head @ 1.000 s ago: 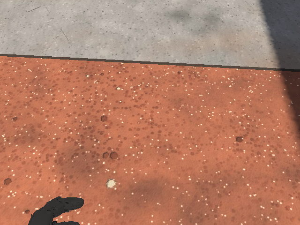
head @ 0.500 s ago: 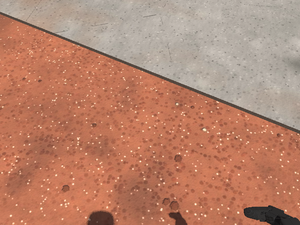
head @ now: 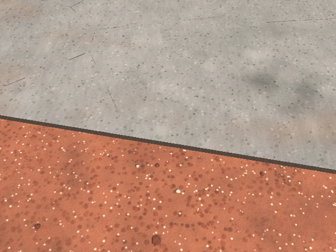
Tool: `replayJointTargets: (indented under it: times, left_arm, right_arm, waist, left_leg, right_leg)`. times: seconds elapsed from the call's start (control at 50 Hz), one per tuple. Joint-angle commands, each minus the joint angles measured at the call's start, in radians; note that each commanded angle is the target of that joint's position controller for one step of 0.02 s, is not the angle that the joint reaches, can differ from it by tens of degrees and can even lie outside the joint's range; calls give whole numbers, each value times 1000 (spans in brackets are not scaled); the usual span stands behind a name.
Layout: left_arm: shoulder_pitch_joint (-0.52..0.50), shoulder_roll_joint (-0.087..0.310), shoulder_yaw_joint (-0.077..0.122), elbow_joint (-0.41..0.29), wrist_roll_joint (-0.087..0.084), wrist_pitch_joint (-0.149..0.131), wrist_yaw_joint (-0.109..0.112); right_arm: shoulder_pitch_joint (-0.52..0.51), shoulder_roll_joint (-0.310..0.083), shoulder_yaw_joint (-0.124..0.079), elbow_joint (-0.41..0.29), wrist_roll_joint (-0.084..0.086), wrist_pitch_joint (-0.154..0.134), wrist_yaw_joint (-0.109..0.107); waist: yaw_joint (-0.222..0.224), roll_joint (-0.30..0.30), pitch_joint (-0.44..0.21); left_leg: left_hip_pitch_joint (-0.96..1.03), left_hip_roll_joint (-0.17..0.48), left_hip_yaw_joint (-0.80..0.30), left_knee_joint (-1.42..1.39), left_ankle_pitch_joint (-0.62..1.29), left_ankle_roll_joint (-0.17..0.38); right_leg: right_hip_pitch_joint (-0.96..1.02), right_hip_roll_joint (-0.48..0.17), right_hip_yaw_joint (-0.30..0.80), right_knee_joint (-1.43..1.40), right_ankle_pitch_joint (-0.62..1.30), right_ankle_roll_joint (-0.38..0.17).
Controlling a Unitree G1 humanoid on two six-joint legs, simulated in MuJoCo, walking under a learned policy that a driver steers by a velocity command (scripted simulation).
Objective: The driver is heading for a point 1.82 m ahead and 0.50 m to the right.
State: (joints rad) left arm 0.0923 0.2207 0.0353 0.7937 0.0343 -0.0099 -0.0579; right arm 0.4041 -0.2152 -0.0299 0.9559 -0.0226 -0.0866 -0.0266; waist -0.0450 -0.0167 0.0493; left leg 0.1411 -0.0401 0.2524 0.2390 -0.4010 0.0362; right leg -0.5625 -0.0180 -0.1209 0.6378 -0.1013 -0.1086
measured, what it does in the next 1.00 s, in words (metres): walks ahead, turning right: right foot, then left foot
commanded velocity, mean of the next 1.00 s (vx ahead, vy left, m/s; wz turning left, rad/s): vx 0.50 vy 0.00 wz -0.51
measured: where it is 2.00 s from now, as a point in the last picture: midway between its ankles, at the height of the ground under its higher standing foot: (243, 154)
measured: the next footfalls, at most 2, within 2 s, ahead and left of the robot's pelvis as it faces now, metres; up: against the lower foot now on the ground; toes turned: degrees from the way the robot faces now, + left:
right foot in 0.04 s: +0.18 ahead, -0.07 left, +0.00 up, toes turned -7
left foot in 0.56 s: +0.51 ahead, +0.04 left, +0.00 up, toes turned -22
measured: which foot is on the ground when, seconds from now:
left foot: down 0.00-0.06, up 0.08-0.54, down 0.56-1.00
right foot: up 0.00-0.02, down 0.04-0.56, up 0.58-1.00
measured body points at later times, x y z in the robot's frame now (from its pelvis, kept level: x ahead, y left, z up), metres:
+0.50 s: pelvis +0.28 -0.02 +0.01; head +0.31 -0.03 +0.46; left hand +0.34 +0.27 -0.11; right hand +0.42 -0.29 -0.08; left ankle +0.46 +0.08 -0.70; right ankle +0.14 -0.06 -0.73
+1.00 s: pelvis +0.52 -0.09 +0.01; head +0.54 -0.11 +0.46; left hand +0.82 -0.02 -0.08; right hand +0.35 -0.30 -0.12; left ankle +0.48 +0.06 -0.73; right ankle +0.57 -0.26 -0.70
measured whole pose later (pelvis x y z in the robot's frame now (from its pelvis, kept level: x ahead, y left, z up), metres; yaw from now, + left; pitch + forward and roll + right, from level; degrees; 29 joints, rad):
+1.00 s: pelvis +0.52 -0.09 +0.01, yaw -32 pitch +2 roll +2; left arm 0.06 0.25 0.02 0.70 0.04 -0.01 -0.07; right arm 0.44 -0.25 -0.04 0.89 -0.02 -0.08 0.01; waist -0.08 -0.03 0.02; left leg 0.03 0.01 0.19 0.25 -0.31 -0.01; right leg -0.56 -0.04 -0.02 0.64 -0.14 -0.06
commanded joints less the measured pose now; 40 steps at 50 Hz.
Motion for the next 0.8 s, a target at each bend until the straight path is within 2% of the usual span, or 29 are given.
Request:
replayJointTargets:
  times: [0.02, 0.04, 0.06, 0.08, 0.1, 0.12, 0.14, 0.16, 0.18, 0.22, 0.26, 0.34, 0.42, 0.46, 0.5, 0.52, 0.54, 0.56, 0.58, 0.6, 0.62, 0.64, 0.66, 0.68, 0.7, 0.74, 0.8]
  left_arm:
    - [134, 98, 32, -27, 4, -14, 11]
    - [270, 130, 51, 13, 12, -23, 19]
    - [394, 224, 83, 38, 21, -24, 35]
    - [325, 319, 108, 16, 2, -14, 39]
    - [323, 292, 105, 14, -28, -5, 39]
    - [272, 246, 92, 18, -30, -5, 47]
    - [238, 191, 77, 22, -27, -8, 50]
    - [205, 167, 69, 20, -30, -15, 54]
    - [181, 152, 62, 13, -32, -23, 56]
    - [199, 167, 62, 17, -37, -43, 52]
    - [227, 195, 69, 20, -35, -50, 50]
    - [300, 199, 72, 25, -36, -46, 49]
    - [363, 212, 75, 24, -27, -40, 56]
    - [364, 224, 78, 15, -20, -39, 62]
    - [314, 241, 82, -5, -15, -41, 68]
    - [281, 252, 84, -16, -14, -44, 67]
    - [261, 250, 82, -20, -20, -50, 60]
    - [266, 196, 66, -38, -32, -58, 49]
    - [362, 87, 42, -74, -61, -59, 51]
    - [382, 163, 46, -63, -29, -47, 57]
    - [324, 191, 53, -48, -14, -35, 55]
    - [270, 181, 51, -53, -11, -32, 44]
    - [254, 165, 49, -56, -8, -25, 34]
    - [253, 158, 49, -58, 2, -12, 24]
    - [258, 149, 46, -56, 4, -1, 17]
    - [224, 137, 42, -76, 2, 10, 6]
    - [136, 116, 32, -108, 6, 9, -2]
  right_arm:
    - [5, -200, -42, -37, -7, 11, -15]
    - [-12, -208, -44, -47, -2, 17, -12]
    - [-19, -177, -36, -82, 2, 13, -5]
    - [-4, -97, -25, -155, 17, 2, 17]
    - [-114, -154, -30, -173, -1, -9, 22]
    - [-151, -141, -24, -194, 12, -23, 27]
    - [-135, -141, -25, -185, 13, -29, 26]
    - [-137, -135, -25, -187, -3, -15, 25]
    - [-108, -126, -21, -181, -19, 6, 27]
    - [-103, -112, -19, -190, -30, 39, 34]
    - [-159, -104, -16, -217, -27, 50, 39]
    - [-329, -103, -10, -277, -20, 51, 44]
    - [-444, -110, -2, -321, -10, 40, 49]
    - [-467, -123, -1, -339, -6, 31, 49]
    - [-396, -150, -9, -329, -3, 22, 45]
    - [-314, -171, -18, -305, -2, 17, 38]
    - [-185, -195, -29, -269, -5, 6, 28]
    - [-41, -258, -46, -255, -25, -6, 12]
    - [10, -355, -67, -265, -49, 3, 2]
    - [-38, -317, -68, -263, -29, 19, 6]
    - [-111, -219, -46, -281, -21, 24, 10]
    - [-155, -162, -31, -277, -16, 23, 14]
    - [-162, -144, -25, -269, -16, 19, 14]
    - [-152, -138, -23, -254, -11, 13, 13]
    - [-138, -142, -25, -242, -6, 3, 16]
    - [-112, -150, -30, -226, 4, -15, 24]
    - [-72, -156, -34, -197, 2, -24, 32]
  waist:
    - [100, 128, -80]
    - [169, 96, -153]
    - [218, -9, -243]
    - [127, -251, -305]
    - [167, -43, -268]
    - [135, -4, -150]
    - [84, 69, -63]
    - [50, 76, -31]
    - [24, 57, -37]
    - [10, 30, -47]
    - [20, 8, -34]
    - [86, -36, -13]
    - [137, -50, -21]
    - [137, -58, -21]
    - [89, -72, -31]
    - [49, -74, -58]
    - [-18, -32, -118]
    - [-76, 64, -241]
    - [-34, 283, -365]
    - [3, 260, -345]
    - [13, 112, -190]
    - [20, 52, -104]
    - [32, 88, -68]
    - [43, 126, -49]
    - [48, 138, -47]
    - [53, 130, -49]
    - [42, 111, -28]
  left_leg:
    - [-6, 294, -24, 346, 1296, 65]
    - [-99, 278, -13, 564, 1151, 56]
    - [-323, 229, -6, 883, 741, 32]
    - [-767, -24, -108, 1245, -128, -26]
    - [-880, 37, -303, 1266, -54, -13]
    - [-901, 85, -307, 1197, 35, -9]
    - [-847, 119, -297, 1091, 75, -13]
    - [-794, 140, -302, 1021, 77, -27]
    - [-732, 147, -299, 978, 83, -43]
    - [-706, 146, -277, 909, 88, -68]
    - [-732, 146, -257, 817, 149, -87]
    - [-790, 131, -249, 598, 312, -103]
    - [-797, 92, -253, 452, 367, -92]
    - [-760, 73, -264, 390, 345, -76]
    - [-620, 54, -278, 313, 289, -52]
    - [-492, 29, -270, 288, 246, -36]
    - [-318, 23, -264, 222, 259, -14]
    - [-95, 183, -418, 180, 120, 32]
    - [163, 473, -848, 102, 7, 131]
    - [95, 498, -1052, 33, -129, 179]
    - [-45, 453, -898, 20, -172, 160]
    - [-156, 392, -735, 5, -58, 137]
    - [-217, 345, -611, -14, 69, 111]
    - [-259, 312, -523, -29, 158, 98]
    - [-276, 299, -467, -38, 237, 96]
    - [-268, 305, -399, -56, 349, 110]
    - [-252, 304, -328, -91, 396, 134]
  right_leg:
    - [184, 106, -54, -32, -145, -76]
    - [377, 119, -19, -121, -122, -110]
    - [614, -68, 231, -165, -195, -175]
    - [865, -327, 821, -287, -104, -352]
    - [837, -313, 790, -340, -74, -339]
    - [717, -297, 662, -357, -26, -304]
    - [579, -252, 570, -380, 84, -252]
    - [490, -199, 495, -390, 159, -220]
    - [434, -162, 437, -404, 205, -204]
    - [390, -122, 388, -414, 283, -201]
    - [369, -95, 367, -431, 278, -189]
    - [419, -63, 375, -422, 241, -139]
    - [519, -80, 420, -364, 297, -126]
    - [547, -99, 454, -325, 331, -114]
    - [516, -109, 483, -278, 353, -79]
    - [481, -98, 487, -215, 420, -58]
    - [441, -47, 454, -63, 447, -34]
    - [338, 24, 387, 189, 285, -7]
    - [40, 176, 260, 480, -366, 30]
    - [-81, 120, 242, 606, -440, 22]
    - [-98, 59, 241, 634, -344, 23]
    - [-79, 27, 225, 592, -273, 31]
    - [-53, 0, 215, 552, -245, 40]
    - [-30, -16, 206, 532, -233, 50]
    - [-15, -18, 196, 531, -217, 56]
    - [-45, -26, 190, 524, -180, 63]
    - [-114, -28, 203, 442, -102, 78]
Over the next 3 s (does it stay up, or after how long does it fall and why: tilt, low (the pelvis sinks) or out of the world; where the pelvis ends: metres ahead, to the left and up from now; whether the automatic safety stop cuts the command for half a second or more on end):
stays up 0.87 -0.34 0.02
